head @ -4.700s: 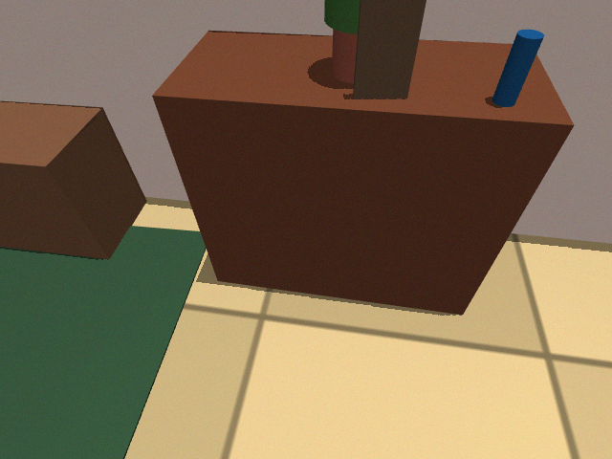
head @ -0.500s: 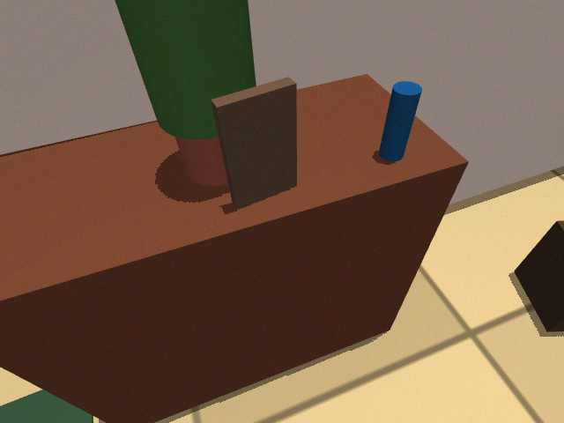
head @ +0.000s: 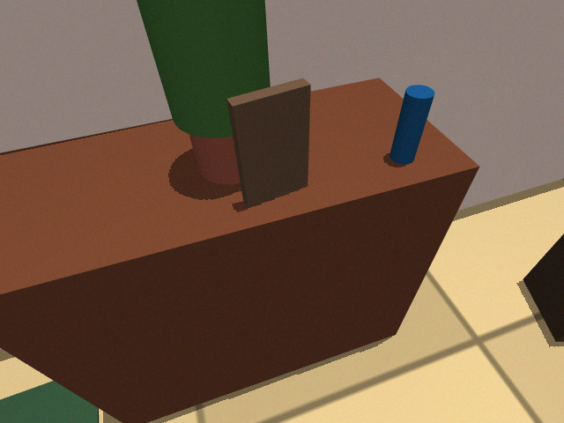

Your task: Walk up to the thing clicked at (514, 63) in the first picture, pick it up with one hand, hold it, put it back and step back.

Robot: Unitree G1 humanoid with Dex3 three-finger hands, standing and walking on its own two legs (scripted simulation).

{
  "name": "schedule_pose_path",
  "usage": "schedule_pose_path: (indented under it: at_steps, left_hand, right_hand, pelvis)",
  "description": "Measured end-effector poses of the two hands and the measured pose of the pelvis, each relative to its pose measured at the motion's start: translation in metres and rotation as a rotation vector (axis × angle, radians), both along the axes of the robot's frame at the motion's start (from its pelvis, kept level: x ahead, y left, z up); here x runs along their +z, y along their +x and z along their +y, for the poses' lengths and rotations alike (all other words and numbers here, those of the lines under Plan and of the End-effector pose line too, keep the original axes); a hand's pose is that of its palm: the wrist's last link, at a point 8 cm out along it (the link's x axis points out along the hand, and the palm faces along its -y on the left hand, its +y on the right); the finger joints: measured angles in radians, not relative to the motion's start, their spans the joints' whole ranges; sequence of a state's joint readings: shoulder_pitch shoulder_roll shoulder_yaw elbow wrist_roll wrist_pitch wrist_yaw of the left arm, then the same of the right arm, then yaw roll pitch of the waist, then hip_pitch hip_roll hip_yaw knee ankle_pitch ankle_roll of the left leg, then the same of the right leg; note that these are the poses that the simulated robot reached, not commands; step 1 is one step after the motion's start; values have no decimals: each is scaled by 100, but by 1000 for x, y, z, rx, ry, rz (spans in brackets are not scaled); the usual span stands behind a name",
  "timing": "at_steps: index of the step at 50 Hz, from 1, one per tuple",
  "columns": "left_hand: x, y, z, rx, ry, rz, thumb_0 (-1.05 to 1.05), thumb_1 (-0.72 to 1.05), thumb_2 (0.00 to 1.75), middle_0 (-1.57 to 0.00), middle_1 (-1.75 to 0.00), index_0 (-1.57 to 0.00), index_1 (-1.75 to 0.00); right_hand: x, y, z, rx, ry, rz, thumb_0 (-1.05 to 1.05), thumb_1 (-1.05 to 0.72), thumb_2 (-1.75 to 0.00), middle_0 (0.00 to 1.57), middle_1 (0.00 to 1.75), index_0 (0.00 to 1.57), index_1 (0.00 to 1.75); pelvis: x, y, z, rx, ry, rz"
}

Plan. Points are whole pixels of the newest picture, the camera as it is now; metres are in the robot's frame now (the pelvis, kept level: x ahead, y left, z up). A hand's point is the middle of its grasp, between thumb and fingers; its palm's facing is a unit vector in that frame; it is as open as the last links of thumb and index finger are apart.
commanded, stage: stand
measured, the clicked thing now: (410, 127) +0.62 -0.23 +0.09
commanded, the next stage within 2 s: walk up in 1.86 s
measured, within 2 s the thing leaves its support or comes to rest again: neither
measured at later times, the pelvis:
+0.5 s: pelvis +0.00 +0.00 +0.00, yaw +1 degrees
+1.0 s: pelvis +0.00 +0.00 +0.00, yaw +1 degrees
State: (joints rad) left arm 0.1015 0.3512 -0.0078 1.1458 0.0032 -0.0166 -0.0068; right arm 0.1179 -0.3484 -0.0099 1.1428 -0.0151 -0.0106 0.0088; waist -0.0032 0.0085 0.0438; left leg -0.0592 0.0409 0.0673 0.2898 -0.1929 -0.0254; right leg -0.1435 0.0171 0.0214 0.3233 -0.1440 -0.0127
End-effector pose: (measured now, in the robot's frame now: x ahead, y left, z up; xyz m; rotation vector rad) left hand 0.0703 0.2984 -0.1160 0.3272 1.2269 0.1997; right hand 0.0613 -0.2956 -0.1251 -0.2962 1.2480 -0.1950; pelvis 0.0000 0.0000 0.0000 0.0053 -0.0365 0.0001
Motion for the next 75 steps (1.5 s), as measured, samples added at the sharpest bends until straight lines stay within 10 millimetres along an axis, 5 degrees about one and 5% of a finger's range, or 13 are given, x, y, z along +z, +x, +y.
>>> schedule_pose_path:
  at_steps: [75]
  left_hand:
    - [0,-1,5,17,2,-1,0,90,90,-20,-30,-20,-30]
  right_hand:
    - [1,12,5,26,-4,0,0,-90,-90,20,30,20,30]
  pelvis:
    - [0,6,4,21,-3,1]
